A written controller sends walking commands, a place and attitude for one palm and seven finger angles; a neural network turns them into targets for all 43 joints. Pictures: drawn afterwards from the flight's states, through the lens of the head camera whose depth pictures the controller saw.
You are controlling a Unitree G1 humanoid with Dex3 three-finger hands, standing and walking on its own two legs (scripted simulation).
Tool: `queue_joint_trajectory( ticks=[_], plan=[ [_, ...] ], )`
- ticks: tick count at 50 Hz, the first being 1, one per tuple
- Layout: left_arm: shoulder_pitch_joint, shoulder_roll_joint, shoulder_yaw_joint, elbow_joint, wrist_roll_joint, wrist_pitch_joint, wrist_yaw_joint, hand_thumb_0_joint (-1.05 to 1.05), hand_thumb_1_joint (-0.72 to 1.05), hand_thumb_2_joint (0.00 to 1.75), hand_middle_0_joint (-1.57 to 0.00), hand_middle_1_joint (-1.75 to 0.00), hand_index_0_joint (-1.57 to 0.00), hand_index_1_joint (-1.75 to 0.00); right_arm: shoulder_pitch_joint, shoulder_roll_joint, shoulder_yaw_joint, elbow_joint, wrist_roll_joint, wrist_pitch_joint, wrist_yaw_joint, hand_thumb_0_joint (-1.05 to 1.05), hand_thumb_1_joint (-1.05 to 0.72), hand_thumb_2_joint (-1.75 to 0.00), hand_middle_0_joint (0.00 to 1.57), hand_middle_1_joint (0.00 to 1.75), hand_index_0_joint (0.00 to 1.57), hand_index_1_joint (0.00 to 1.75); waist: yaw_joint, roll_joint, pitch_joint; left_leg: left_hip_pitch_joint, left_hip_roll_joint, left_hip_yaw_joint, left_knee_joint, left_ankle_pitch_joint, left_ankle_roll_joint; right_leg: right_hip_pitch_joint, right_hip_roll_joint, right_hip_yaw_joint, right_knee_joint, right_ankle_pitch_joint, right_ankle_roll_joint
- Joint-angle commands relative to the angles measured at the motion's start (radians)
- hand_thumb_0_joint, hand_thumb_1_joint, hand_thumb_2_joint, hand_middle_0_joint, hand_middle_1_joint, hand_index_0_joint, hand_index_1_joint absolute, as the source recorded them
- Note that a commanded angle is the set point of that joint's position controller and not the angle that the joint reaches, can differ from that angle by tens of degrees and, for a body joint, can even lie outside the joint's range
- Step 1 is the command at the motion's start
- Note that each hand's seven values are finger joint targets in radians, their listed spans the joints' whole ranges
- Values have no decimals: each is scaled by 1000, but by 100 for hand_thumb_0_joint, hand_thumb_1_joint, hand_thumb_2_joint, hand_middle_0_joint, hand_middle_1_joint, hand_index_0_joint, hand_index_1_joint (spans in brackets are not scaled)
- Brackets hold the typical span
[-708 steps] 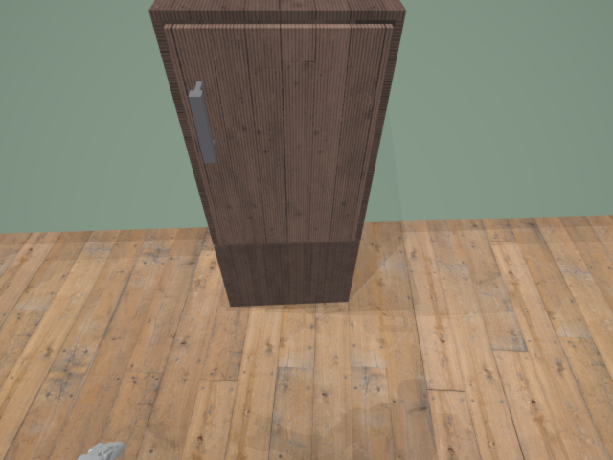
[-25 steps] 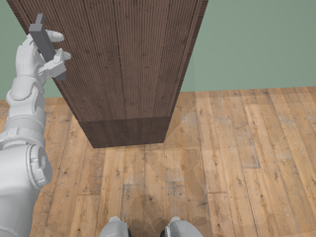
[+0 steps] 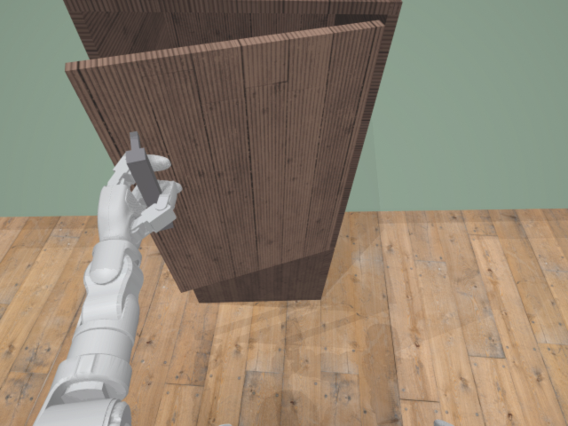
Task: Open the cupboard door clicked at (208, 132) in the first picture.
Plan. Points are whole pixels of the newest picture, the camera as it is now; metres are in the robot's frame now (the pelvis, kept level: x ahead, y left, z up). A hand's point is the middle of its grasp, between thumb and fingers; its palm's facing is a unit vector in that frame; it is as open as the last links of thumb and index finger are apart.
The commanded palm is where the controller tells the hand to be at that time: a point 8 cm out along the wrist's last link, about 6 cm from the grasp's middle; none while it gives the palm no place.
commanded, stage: pull the door open along its arc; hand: left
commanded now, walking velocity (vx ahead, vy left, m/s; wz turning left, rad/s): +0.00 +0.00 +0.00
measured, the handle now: (150, 183) +0.44 +0.20 +0.09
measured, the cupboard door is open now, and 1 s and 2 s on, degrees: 17 46 48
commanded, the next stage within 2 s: open thumb and fingers to let go in 0.44 s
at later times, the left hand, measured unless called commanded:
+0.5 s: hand (257, 301) +0.26 +0.04 +0.09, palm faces +0.33 -0.95 -0.01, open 5.9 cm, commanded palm +0.21 +0.08 +0.08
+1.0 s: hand (256, 295) +0.27 +0.04 +0.09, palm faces +0.38 -0.92 +0.00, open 11.2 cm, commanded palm +0.22 +0.09 +0.08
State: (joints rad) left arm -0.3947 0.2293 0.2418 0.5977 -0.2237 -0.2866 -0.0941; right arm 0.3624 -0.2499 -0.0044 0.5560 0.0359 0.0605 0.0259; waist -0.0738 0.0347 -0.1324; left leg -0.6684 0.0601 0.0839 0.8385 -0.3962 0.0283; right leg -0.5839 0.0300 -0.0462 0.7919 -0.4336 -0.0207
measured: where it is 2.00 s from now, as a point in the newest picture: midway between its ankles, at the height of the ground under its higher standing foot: outside the picture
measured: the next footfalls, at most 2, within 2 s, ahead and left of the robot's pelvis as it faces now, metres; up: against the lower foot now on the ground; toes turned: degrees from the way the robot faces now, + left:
none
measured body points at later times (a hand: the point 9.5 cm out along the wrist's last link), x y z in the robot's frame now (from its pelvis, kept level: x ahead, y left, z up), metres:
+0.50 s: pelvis -0.01 -0.04 +0.00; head -0.02 -0.06 +0.45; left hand +0.24 +0.08 +0.09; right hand +0.19 -0.23 -0.08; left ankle +0.01 +0.10 -0.70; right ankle -0.03 -0.11 -0.70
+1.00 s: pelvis +0.00 -0.06 +0.00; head +0.00 -0.08 +0.45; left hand +0.24 +0.09 +0.09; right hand +0.18 -0.26 -0.09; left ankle +0.01 +0.10 -0.70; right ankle -0.03 -0.11 -0.70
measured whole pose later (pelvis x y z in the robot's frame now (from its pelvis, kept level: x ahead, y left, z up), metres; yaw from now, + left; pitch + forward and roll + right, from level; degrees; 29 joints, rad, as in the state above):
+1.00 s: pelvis +0.00 -0.06 +0.00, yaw +5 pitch +5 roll +2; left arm 0.18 -0.08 -0.23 -0.01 0.04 -0.13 0.49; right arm 0.21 -0.20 0.00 0.54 -0.04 0.07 0.01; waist -0.01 0.04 -0.10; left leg -0.50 0.03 0.00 0.76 -0.35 -0.03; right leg -0.42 0.01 -0.12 0.80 -0.47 -0.09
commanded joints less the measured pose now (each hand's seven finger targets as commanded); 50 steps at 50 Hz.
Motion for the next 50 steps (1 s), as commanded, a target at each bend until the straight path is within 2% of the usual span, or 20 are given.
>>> queue_joint_trajectory(
  ticks=[1,2,3,5,7,9,11,12,14,16,17,19,22,25,27,28,32,41,47,50],
  plan=[
    [-116,20,2,-370,50,-24,294,0,90,90,-40,-135,-40,-135,-48,-113,-45,-109,-27,-69,18,0,-90,-90,20,30,20,30,70,-13,-281,283,-43,-75,-76,444,-10,95,26,-27,-53,452,9],
    [-92,-1,-34,-405,101,-18,353,0,90,90,-40,-135,-40,-135,-54,-110,-45,-110,-38,-70,23,0,-90,-90,20,30,20,30,68,-28,-274,283,-42,-79,-74,440,-7,96,24,-27,-49,439,8],
    [-82,-54,-92,-451,142,-12,401,0,90,90,-40,-135,-40,-135,-75,-101,-44,-115,-44,-70,30,0,-90,-90,20,30,20,30,64,-3,-284,300,-42,-79,-75,433,-8,88,18,-24,-46,430,7],
    [-43,-144,-187,-506,196,10,470,0,90,90,-40,-135,-40,-135,-102,-93,-45,-122,-54,-64,36,0,-90,-90,20,30,20,30,55,-4,-268,312,-39,-85,-78,405,-12,83,12,-28,-49,401,2],
    [-15,-202,-245,-554,223,31,525,0,90,90,-40,-135,-40,-135,-125,-90,-46,-132,-64,-58,29,0,-90,-90,20,30,20,30,45,-90,-256,307,-39,-91,-84,356,-7,100,10,-26,-67,375,4],
    [20,-262,-290,-608,234,58,582,0,90,90,-40,-135,-40,-135,-177,-76,-39,-144,-65,-49,21,0,-90,-90,20,30,20,30,55,-68,-237,306,-45,-84,-99,305,-11,118,0,-21,-86,341,2],
    [31,-297,-338,-632,259,81,618,0,90,90,-40,-135,-40,-135,-199,-67,-32,-144,-69,-42,12,0,-90,-90,20,30,20,30,46,-76,-197,302,-49,-87,-107,265,-11,117,-6,-16,-106,306,0],
    [70,-301,-358,-643,279,88,629,0,90,90,-40,-135,-40,-135,-198,-66,-32,-146,-74,-38,7,0,-90,-90,20,30,20,30,40,-117,-183,299,-46,-91,-112,259,-8,124,-7,-14,-116,303,1],
    [140,-333,-404,-701,293,99,636,0,90,90,-40,-135,-40,-135,-226,-52,-29,-161,-74,-30,2,0,-90,-90,20,30,20,30,52,-79,-184,313,-51,-82,-117,263,-9,149,-16,-5,-128,320,-3],
    [201,-386,-470,-739,307,107,636,0,90,90,-40,-135,-40,-135,-242,-39,-22,-171,-74,-26,3,0,-90,-90,20,30,20,30,48,-75,-168,320,-52,-84,-116,261,-9,158,-21,-3,-136,331,-4],
    [244,-391,-482,-732,312,112,635,0,90,90,-40,-135,-40,-135,-245,-36,-20,-173,-75,-26,2,0,-90,-90,20,30,20,30,45,-102,-139,311,-52,-87,-117,248,-7,159,-24,-2,-148,323,-2],
    [308,-403,-509,-788,326,111,636,0,90,90,-40,-135,-40,-135,-267,-27,-18,-185,-75,-26,1,0,-90,-90,20,30,20,30,55,-85,-142,319,-54,-85,-117,244,-7,171,-30,7,-154,323,-3],
    [499,-442,-559,-856,311,129,619,0,90,90,-40,-135,-40,-135,-289,-12,-6,-207,-68,-35,10,0,-90,-90,20,30,20,30,73,-86,-121,316,-59,-88,-110,249,-9,209,-41,16,-171,370,0],
    [404,-411,-530,-863,296,138,638,0,90,90,-40,-135,-40,-135,-319,-13,4,-196,-72,-37,0,0,-90,-90,20,30,20,30,57,-94,-59,298,-71,-90,-95,180,-9,164,-59,48,-217,277,12],
    [276,-372,-488,-821,295,138,663,0,90,90,-40,-135,-40,-135,-335,-12,9,-169,-77,-42,-14,0,-90,-90,20,30,20,30,40,-141,-14,276,-78,-99,-79,134,-7,128,-76,90,-269,168,20],
    [249,-368,-469,-807,290,136,671,0,83,87,-40,-134,-40,-134,-344,-11,7,-161,-82,-44,-19,0,-90,-90,20,30,20,30,53,-147,-33,270,-83,-101,-76,121,-9,133,-85,108,-278,137,23],
    [299,-360,-461,-786,294,118,656,0,55,75,-38,-131,-38,-131,-323,-8,1,-154,-84,-53,-25,0,-90,-90,20,30,20,30,66,-151,-95,264,-86,-104,-83,166,-10,194,-102,134,-261,268,33],
    [384,-356,-460,-812,283,88,602,0,-8,48,-33,-124,-33,-124,-283,-20,-10,-167,-79,-46,-22,0,-90,-90,20,30,20,30,71,-144,-132,259,-83,-98,-94,219,-9,243,-103,116,-200,482,45],
    [435,-362,-469,-823,286,95,600,0,-50,30,-30,-120,-30,-120,-273,-23,-11,-184,-77,-40,-23,0,-90,-90,20,30,20,30,71,-151,-122,263,-82,-95,-91,226,-6,232,-93,89,-186,494,41],
    [418,-349,-456,-831,281,98,606,0,-50,30,-29,-115,-29,-115,-280,-22,-8,-184,-76,-38,-28,0,-90,-90,20,30,20,30,67,-155,-115,261,-83,-93,-91,220,-7,225,-92,89,-187,485,43]
  ],
)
